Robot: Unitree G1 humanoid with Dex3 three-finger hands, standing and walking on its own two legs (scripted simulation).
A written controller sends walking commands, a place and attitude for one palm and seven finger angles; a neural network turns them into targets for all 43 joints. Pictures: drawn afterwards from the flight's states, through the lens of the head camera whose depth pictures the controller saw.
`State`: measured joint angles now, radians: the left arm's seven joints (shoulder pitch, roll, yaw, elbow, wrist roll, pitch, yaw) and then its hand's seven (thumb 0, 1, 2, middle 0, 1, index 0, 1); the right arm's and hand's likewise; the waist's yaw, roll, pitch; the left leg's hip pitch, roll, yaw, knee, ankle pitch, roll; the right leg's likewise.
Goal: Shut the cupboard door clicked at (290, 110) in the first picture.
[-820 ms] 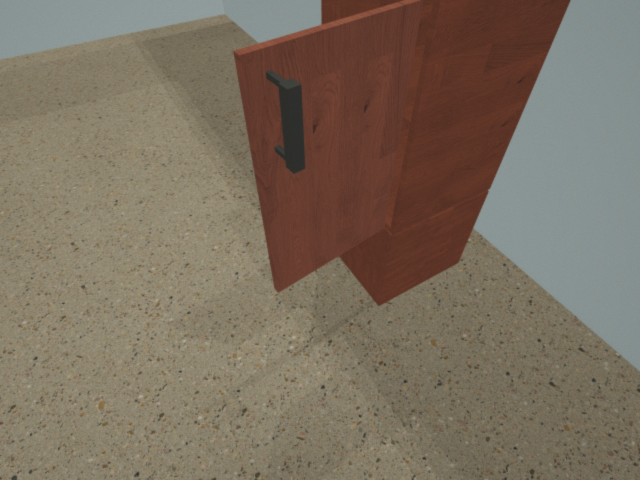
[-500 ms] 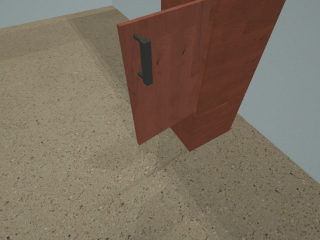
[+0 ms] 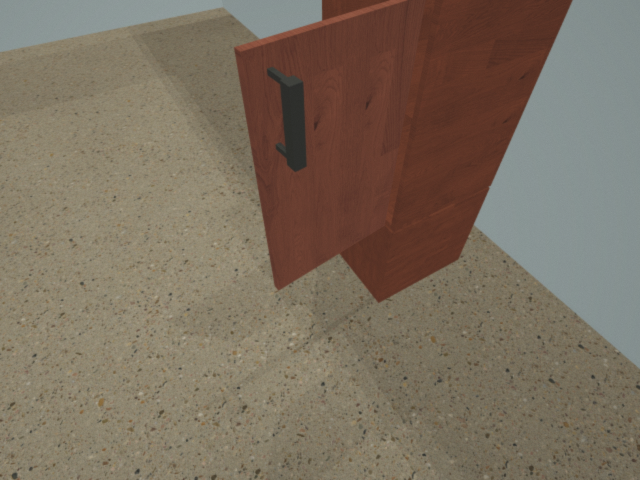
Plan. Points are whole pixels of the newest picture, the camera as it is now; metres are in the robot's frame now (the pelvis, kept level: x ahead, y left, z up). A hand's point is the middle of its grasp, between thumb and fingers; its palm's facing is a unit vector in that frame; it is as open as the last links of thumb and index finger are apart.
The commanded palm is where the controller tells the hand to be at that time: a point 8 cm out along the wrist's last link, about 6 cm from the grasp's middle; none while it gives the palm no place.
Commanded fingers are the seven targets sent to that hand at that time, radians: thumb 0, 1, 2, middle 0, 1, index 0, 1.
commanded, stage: look at it before walking up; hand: left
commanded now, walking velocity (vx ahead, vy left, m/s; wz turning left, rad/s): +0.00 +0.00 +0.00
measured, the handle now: (286, 120) +0.59 +0.09 +0.13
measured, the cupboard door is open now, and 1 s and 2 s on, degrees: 97 97 97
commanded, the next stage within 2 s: walk to a spot facing it in 0.02 s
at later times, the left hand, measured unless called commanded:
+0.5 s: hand out of the picture +0.03 +0.19 -0.18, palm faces -0.07 -0.97 -0.24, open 7.4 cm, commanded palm none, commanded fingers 0.00 0.90 0.90 -0.20 -0.30 -0.20 -0.30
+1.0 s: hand out of the picture +0.08 +0.13 -0.16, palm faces -0.32 -0.91 -0.26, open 7.4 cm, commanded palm none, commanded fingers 0.00 0.90 0.90 -0.20 -0.30 -0.20 -0.30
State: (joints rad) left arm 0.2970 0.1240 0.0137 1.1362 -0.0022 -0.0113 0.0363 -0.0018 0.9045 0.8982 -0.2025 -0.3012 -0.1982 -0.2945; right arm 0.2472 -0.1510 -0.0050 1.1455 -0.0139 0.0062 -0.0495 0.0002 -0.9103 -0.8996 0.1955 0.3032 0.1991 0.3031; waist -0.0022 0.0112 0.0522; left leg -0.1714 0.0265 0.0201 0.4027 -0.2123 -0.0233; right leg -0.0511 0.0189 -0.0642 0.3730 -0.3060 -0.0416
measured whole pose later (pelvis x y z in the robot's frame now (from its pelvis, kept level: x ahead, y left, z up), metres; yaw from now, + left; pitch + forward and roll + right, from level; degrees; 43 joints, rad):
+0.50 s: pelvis -0.02 +0.00 -0.01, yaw -9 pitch +0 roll +1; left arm 0.24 0.18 0.09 1.03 0.01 0.06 0.01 0.00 0.90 0.90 -0.20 -0.30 -0.20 -0.29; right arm 0.19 -0.18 -0.06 1.03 -0.02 0.03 -0.06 0.00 -0.91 -0.90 0.20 0.30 0.20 0.30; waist 0.02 0.00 0.10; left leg -0.26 0.09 0.17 0.57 -0.30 -0.02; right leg -0.28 0.04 0.02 0.70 -0.43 -0.03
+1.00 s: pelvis -0.02 -0.03 +0.00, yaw -25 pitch +2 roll +2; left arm 0.27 0.16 0.07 0.93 0.02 0.03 0.02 0.00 0.90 0.90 -0.21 -0.30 -0.20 -0.30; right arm 0.03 -0.22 -0.07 0.90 -0.01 0.07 -0.04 0.00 -0.91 -0.90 0.19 0.30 0.20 0.30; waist 0.04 0.01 0.11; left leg -0.50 0.02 -0.04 1.05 -0.40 -0.07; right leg -0.24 0.12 0.14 0.47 -0.25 -0.09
